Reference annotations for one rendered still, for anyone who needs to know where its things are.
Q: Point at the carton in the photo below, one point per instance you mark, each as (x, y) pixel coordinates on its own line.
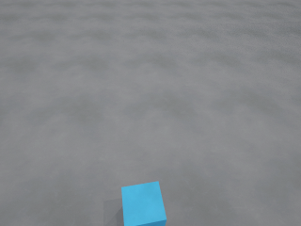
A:
(143, 205)

